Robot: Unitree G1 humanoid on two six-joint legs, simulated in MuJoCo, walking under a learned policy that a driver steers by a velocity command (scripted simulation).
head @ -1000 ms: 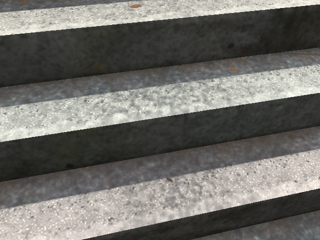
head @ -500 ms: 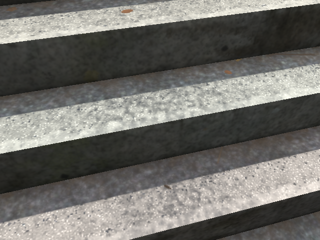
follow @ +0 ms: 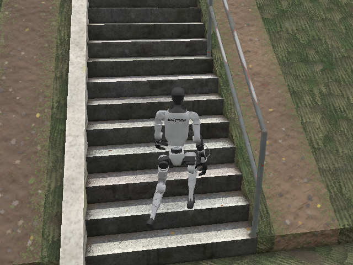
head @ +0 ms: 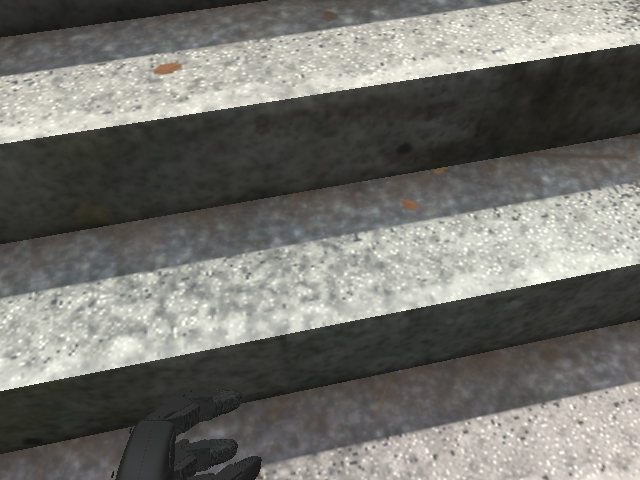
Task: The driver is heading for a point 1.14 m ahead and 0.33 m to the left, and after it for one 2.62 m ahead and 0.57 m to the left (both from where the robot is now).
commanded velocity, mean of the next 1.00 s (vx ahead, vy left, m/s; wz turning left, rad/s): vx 0.98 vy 0.00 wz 0.76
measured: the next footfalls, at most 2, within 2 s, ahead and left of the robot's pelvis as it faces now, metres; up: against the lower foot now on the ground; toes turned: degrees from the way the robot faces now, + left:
left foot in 0.40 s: +0.35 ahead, +0.01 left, +0.19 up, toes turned +16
right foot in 0.78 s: +0.64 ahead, -0.05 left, +0.38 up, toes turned +36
